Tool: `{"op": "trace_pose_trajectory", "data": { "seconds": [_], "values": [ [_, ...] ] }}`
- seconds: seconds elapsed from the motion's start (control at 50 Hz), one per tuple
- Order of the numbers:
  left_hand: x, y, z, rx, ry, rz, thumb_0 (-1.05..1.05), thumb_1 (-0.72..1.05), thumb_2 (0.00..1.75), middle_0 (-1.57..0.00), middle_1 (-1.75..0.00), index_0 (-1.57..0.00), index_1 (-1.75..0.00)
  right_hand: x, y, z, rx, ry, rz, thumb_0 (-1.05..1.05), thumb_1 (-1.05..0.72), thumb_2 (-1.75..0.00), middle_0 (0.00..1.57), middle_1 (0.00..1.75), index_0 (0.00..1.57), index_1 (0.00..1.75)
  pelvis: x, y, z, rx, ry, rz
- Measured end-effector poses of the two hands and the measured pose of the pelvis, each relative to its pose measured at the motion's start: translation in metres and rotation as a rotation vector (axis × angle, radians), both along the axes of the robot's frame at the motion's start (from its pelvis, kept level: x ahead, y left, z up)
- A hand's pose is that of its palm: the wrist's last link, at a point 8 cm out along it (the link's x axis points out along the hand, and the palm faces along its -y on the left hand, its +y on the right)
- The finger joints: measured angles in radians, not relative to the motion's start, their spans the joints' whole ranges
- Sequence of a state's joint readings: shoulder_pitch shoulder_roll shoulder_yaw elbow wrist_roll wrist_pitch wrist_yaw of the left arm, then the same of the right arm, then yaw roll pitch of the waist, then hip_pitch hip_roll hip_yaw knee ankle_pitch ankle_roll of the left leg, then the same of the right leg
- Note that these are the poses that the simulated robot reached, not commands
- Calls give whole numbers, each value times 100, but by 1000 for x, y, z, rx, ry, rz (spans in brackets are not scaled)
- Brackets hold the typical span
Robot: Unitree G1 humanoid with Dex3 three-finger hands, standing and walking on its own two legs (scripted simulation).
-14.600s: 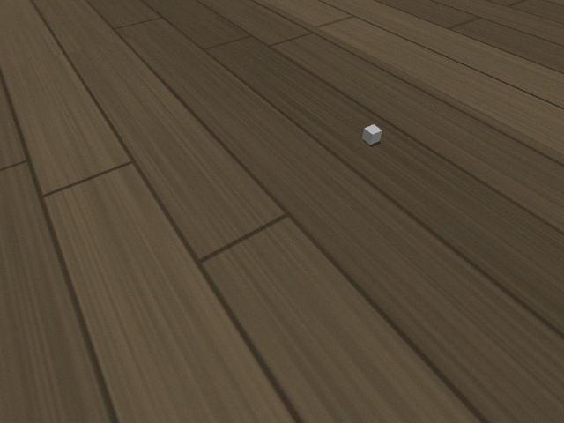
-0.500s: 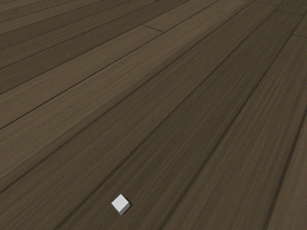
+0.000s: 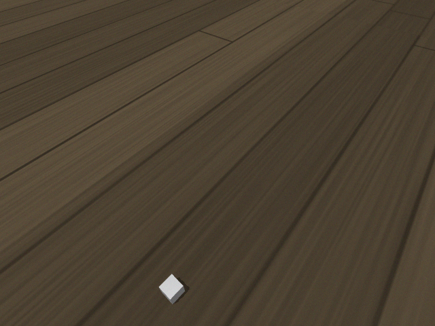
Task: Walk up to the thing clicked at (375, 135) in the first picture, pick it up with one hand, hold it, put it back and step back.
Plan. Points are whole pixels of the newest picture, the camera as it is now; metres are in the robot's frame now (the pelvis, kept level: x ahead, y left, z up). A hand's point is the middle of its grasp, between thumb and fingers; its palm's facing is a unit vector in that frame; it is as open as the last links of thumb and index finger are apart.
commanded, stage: stand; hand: left
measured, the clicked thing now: (172, 289) +0.42 +0.21 -0.75
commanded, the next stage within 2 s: walk up in 0.94 s
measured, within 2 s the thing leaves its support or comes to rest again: neither
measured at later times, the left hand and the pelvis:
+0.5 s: hand out of the picture +0.09 +0.25 -0.15, palm faces -0.01 -0.94 -0.35, open 7.4 cm; pelvis +0.02 +0.00 +0.00, yaw +1 degrees
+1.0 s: hand out of the picture +0.09 +0.25 -0.15, palm faces +0.01 -0.93 -0.36, open 7.4 cm; pelvis +0.01 -0.01 +0.00, yaw +1 degrees
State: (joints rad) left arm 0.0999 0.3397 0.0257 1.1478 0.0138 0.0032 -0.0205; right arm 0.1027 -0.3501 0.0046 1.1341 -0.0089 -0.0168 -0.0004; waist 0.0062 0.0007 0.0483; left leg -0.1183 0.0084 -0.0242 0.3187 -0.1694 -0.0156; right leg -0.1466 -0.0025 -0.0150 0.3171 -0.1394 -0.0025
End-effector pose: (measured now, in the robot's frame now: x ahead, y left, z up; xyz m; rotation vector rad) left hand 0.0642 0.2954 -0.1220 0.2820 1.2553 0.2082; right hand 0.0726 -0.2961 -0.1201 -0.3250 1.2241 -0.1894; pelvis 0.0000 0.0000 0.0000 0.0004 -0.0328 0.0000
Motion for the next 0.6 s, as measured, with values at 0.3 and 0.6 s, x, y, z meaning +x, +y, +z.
{"op": "trace_pose_trajectory", "data": {
  "seconds": [0.3, 0.6],
  "values": [
    [13, 5, 6, 31, -12, -15, 0, 91, 90, -20, -30, -20, -30, 15, 0, -3, 13, 5, 13, 1, -90, -89, 20, 30, 21, 30, 14, -1, 0, 1, 6, 8],
    [24, 0, 6, 29, -19, -23, 0, 91, 90, -20, -30, -20, -30, 22, -6, -1, 2, 7, 8, 1, -90, -89, 20, 30, 20, 30, 21, -4, 1, -1, 4, 10]
  ]
}}
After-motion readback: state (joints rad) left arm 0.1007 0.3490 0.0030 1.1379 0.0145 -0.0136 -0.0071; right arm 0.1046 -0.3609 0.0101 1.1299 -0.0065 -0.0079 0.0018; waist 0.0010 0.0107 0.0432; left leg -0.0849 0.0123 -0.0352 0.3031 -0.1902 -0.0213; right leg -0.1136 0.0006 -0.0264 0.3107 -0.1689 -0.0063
